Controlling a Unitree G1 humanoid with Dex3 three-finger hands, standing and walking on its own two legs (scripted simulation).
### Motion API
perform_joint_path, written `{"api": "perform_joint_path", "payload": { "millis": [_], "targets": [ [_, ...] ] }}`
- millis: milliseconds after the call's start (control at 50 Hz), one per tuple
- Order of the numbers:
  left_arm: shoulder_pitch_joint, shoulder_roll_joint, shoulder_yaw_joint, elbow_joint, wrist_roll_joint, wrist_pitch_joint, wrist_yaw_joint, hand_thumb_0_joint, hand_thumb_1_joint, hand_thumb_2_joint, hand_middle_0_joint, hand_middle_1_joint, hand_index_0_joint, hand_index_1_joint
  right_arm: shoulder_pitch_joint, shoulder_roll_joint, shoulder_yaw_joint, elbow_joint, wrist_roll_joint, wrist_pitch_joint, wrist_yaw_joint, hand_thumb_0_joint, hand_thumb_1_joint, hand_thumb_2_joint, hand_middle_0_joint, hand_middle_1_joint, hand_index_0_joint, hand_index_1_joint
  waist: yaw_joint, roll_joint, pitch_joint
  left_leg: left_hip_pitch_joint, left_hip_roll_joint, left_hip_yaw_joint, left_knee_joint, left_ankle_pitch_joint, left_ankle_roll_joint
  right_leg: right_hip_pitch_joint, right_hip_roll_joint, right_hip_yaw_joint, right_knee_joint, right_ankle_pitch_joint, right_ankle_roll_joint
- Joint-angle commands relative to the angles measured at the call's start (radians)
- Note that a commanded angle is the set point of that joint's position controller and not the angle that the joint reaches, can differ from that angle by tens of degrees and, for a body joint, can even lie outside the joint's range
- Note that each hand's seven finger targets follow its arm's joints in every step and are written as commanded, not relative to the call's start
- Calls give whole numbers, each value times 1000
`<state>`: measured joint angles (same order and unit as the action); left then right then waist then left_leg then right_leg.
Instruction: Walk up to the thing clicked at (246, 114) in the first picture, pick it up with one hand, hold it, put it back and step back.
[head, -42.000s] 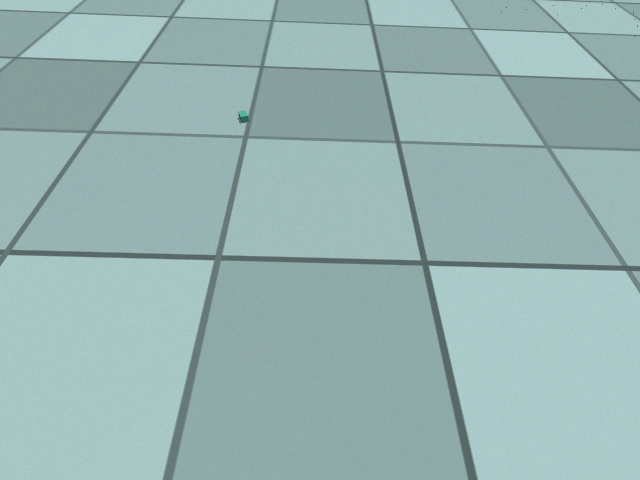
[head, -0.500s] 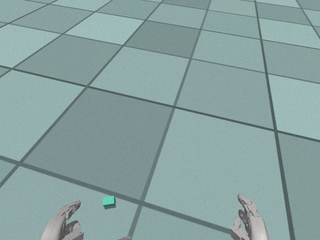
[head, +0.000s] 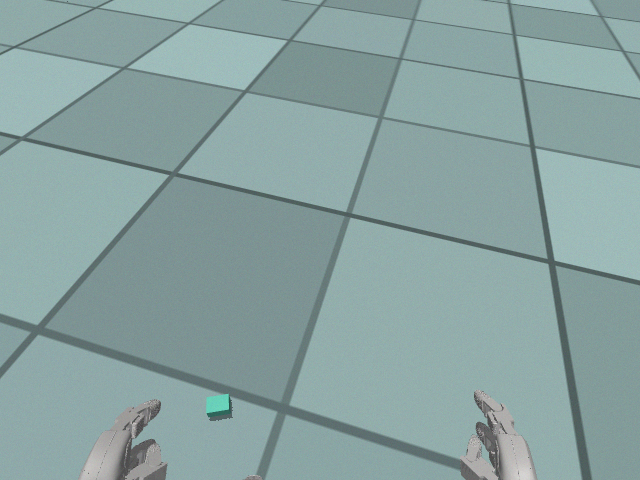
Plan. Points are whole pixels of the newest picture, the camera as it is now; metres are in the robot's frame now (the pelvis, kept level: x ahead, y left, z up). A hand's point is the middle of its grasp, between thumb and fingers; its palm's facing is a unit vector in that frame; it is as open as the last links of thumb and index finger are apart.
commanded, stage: home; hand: left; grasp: from above
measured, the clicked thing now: (218, 405) +0.44 +0.25 -0.70
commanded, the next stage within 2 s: stand in 0.32 s
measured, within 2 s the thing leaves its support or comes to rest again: neither
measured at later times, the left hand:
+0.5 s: hand out of the picture +0.15 +0.19 -0.07, palm faces +0.01 -0.96 -0.29, open 7.4 cm
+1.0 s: hand out of the picture +0.03 +0.24 -0.11, palm faces +0.04 -0.95 -0.32, open 7.3 cm
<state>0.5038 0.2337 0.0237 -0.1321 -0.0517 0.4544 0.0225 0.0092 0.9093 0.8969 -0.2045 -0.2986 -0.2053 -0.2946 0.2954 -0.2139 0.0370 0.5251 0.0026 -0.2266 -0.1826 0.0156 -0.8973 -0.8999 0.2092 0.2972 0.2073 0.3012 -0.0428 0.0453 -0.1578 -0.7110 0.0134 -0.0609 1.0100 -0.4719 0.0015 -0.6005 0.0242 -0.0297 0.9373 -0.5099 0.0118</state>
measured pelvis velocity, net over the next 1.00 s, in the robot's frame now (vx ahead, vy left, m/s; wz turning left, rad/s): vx -0.01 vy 0.01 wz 0.01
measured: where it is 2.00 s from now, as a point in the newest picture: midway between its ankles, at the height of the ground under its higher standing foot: outside the picture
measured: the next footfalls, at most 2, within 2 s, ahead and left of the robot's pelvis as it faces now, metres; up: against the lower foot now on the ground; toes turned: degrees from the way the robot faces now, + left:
none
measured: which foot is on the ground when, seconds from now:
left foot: down 0.00-1.00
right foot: down 0.00-1.00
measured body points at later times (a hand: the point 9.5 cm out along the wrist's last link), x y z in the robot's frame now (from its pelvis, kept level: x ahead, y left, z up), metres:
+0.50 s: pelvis -0.02 -0.01 +0.01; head +0.01 +0.00 +0.46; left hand +0.15 +0.24 -0.05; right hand +0.14 -0.25 -0.08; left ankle +0.02 +0.11 -0.68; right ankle -0.02 -0.13 -0.68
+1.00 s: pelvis -0.01 +0.01 +0.06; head +0.00 +0.01 +0.51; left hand +0.03 +0.29 -0.08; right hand +0.07 -0.26 -0.08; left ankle +0.02 +0.11 -0.68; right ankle -0.02 -0.13 -0.68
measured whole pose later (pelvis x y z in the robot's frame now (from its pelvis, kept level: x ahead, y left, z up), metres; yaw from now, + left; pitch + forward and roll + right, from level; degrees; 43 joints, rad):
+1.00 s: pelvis -0.01 +0.01 +0.06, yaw +0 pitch -3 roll +0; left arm 0.23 0.28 0.03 1.00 0.03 0.02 0.04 0.01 0.91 0.90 -0.21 -0.30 -0.21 -0.30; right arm 0.17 -0.27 -0.03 1.03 -0.04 -0.01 -0.02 0.01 -0.90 -0.90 0.21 0.30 0.21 0.30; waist 0.02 0.01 0.07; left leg -0.22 -0.03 -0.02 0.51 -0.23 0.02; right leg -0.14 -0.03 0.00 0.49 -0.29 0.03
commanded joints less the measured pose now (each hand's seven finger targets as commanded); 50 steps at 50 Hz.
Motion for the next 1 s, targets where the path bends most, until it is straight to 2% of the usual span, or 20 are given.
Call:
{"api": "perform_joint_path", "payload": {
  "millis": [0,180,280,380,400,420,440,460,480,500,520,560,600,660,720,780,880,980],
  "targets": [
    [-15,92,63,-186,4,-54,7,0,900,900,-200,-299,-200,-299,-64,-127,-56,-162,3,-56,-11,0,-900,-900,200,300,200,300,4,4,-89,156,-2,-2,-165,243,11,-12,16,-32,-141,242,-17],
    [-21,101,67,-190,6,-56,10,0,900,900,-200,-299,-200,-299,-66,-126,-55,-165,5,-50,-13,0,-900,-900,200,300,200,300,1,9,-93,152,-8,14,-152,237,15,-17,11,-22,-148,247,-14],
    [-28,99,60,-185,7,-54,9,0,900,900,-200,-299,-200,-299,-73,-129,-54,-166,6,-51,-13,0,-900,-900,200,300,200,300,-3,14,-59,140,-5,7,-174,174,13,-37,14,-27,-152,187,-17],
    [-19,99,64,-191,2,-50,9,0,900,900,-200,-299,-200,-299,-72,-126,-52,-172,8,-50,-13,0,-900,-900,200,300,200,300,3,9,-73,140,-8,13,-161,189,15,-28,11,-24,-156,198,-15],
    [-314,184,63,160,120,-263,43,0,900,900,-200,-300,-200,-300,-146,-229,-96,82,-110,52,46,0,-901,-899,200,299,200,299,81,-51,162,140,21,-30,-258,316,61,164,-69,63,-206,190,-42],
    [-234,209,86,331,121,-332,35,0,900,900,-200,-300,-200,-301,-156,-239,-115,99,-114,91,75,0,-900,-900,200,300,200,300,74,-128,83,196,6,5,-236,284,74,177,-98,143,-261,161,-74],
    [-234,218,82,378,131,-367,31,0,900,900,-200,-300,-200,-301,-147,-229,-113,94,-112,107,97,0,-900,-900,200,300,200,300,52,-159,67,226,0,4,-230,277,71,167,-119,192,-286,145,-97],
    [-255,208,72,405,125,-387,22,0,900,900,-200,-300,-200,-301,-116,-228,-105,96,-118,119,110,0,-900,-900,200,300,200,300,33,-91,90,235,1,-7,-267,269,64,149,-99,177,-282,174,-92],
    [-255,205,63,447,122,-405,18,0,900,900,-200,-300,-200,-301,-130,-213,-100,114,-96,123,128,0,-900,-900,200,300,200,300,54,-54,59,276,4,-21,-280,291,64,217,-99,149,-266,235,-82],
    [-268,214,62,482,118,-416,15,0,900,900,-200,-300,-200,-301,-123,-201,-102,139,-69,125,146,0,-900,-900,200,300,200,300,60,-46,30,313,8,-19,-298,291,68,248,-106,138,-261,271,-67],
    [-273,211,67,522,113,-420,14,0,900,900,-200,-300,-200,-301,-135,-208,-108,156,-60,130,156,0,-900,-900,200,300,200,300,70,-79,49,339,3,-7,-309,294,59,232,-110,148,-280,280,-65],
    [-293,201,72,601,100,-427,16,0,900,900,-200,-300,-200,-301,-146,-211,-114,183,-48,138,165,0,-900,-900,200,300,200,300,71,-82,37,378,10,-21,-327,318,56,243,-111,136,-308,273,-55],
    [-312,192,66,675,98,-439,19,0,900,900,-200,-300,-200,-301,-160,-214,-117,221,-51,150,168,0,-900,-900,200,300,200,300,74,-45,46,405,24,-46,-368,312,63,258,-106,121,-328,266,-44],
    [-317,189,68,768,101,-452,20,0,900,900,-200,-300,-200,-301,-173,-226,-119,257,-56,164,167,0,-900,-900,200,300,200,300,75,-11,91,396,47,-88,-460,231,70,290,-87,92,-353,232,-35],
    [-314,192,67,849,95,-462,20,0,900,900,-200,-300,-200,-301,-162,-232,-119,299,-53,172,161,0,-900,-900,200,300,200,300,70,-3,106,426,61,-108,-515,276,68,336,-86,84,-378,274,-33],
    [-303,199,64,924,90,-469,21,0,900,900,-200,-300,-200,-301,-170,-239,-118,342,-47,180,157,0,-900,-900,200,300,200,300,69,-14,121,466,59,-100,-541,299,60,365,-99,93,-448,305,-37],
    [-307,213,58,1026,82,-471,25,0,900,900,-200,-300,-200,-301,-156,-247,-114,412,-39,189,150,0,-900,-900,200,300,200,300,58,-23,136,541,67,-92,-592,395,49,412,-113,96,-513,362,-32],
    [-322,229,53,1101,81,-471,28,0,900,900,-200,-300,-200,-301,-165,-251,-110,460,-30,197,148,0,-900,-900,200,300,200,300,54,-39,170,563,67,-83,-640,382,39,444,-119,95,-575,359,-21]
  ]
}}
